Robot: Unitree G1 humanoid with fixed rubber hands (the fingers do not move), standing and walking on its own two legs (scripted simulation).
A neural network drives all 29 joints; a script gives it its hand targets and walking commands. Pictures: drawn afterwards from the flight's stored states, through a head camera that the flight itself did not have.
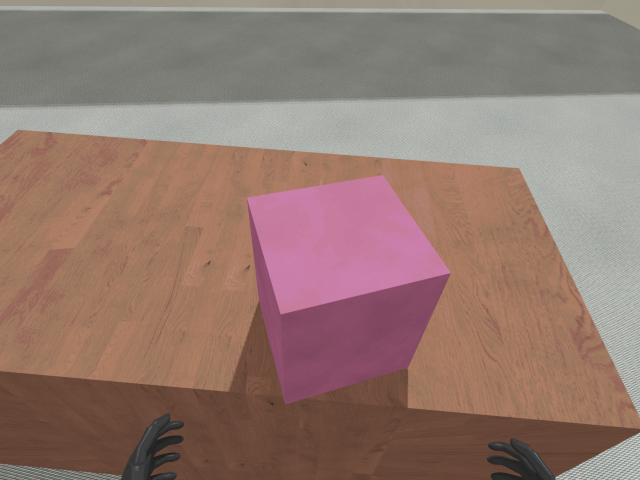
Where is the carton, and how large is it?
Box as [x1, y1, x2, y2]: [247, 175, 450, 404]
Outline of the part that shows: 382,175 247,198 259,301 285,404 407,367 450,272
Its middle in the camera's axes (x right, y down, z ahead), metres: +0.02 +0.08 +0.60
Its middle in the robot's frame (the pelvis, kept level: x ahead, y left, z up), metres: +0.41 +0.01 -0.01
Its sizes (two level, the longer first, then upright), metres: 0.210 0.200 0.250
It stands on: a pedestal, 0.65 m high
